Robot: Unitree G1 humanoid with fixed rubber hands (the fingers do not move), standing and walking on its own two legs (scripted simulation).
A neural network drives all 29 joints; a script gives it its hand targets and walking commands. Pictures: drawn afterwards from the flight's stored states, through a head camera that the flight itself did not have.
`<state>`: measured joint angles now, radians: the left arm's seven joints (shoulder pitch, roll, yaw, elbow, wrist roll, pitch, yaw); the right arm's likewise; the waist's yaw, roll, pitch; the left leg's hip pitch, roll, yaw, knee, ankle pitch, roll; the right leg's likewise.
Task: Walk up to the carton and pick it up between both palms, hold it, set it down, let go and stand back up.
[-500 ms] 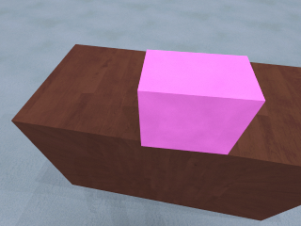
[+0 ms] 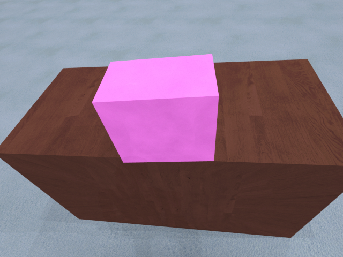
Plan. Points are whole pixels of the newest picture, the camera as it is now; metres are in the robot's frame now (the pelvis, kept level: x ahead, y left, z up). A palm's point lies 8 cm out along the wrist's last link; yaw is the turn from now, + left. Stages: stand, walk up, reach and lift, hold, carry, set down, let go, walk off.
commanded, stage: walk up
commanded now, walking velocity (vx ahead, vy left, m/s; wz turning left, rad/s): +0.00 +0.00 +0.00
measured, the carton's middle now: (163, 112) +0.49 +0.04 +0.05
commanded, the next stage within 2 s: none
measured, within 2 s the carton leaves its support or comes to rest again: neither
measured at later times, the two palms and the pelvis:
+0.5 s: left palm out of the picture -0.02 +0.16 -0.15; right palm out of the picture -0.01 -0.24 -0.15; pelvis +0.00 -0.04 +0.00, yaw +1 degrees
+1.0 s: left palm out of the picture -0.03 +0.14 -0.15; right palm out of the picture -0.05 -0.25 -0.15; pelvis +0.01 -0.06 +0.00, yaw +2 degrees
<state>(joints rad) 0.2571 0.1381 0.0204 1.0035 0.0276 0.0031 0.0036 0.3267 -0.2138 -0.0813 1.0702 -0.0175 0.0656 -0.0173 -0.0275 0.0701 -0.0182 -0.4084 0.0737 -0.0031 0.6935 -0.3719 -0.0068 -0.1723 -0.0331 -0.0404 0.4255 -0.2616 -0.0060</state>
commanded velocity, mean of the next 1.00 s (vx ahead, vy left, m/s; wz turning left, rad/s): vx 0.00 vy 0.00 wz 0.00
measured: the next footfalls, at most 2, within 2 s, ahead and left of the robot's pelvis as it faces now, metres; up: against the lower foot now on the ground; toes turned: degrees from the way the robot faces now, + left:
left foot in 0.26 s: +0.01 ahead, +0.09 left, +0.00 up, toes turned +3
